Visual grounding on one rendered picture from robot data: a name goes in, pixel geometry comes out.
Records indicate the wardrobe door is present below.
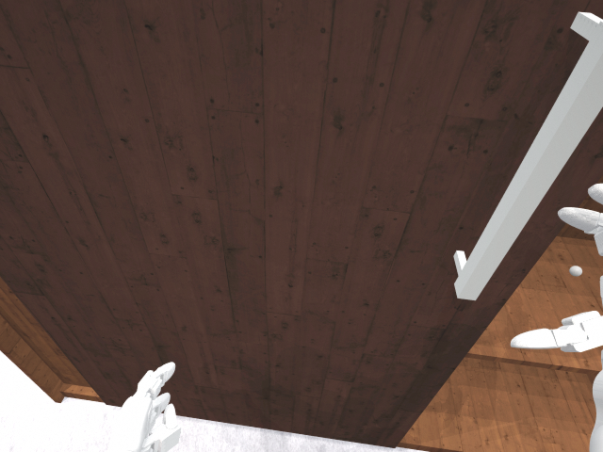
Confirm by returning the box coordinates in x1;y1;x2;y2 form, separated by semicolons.
0;0;603;448
0;277;91;387

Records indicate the robot right hand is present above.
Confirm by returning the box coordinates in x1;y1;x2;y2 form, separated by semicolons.
511;184;603;352

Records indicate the handle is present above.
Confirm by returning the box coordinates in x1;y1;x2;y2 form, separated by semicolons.
453;12;603;300

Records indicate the robot left hand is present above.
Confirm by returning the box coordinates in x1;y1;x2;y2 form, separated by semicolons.
106;362;182;452

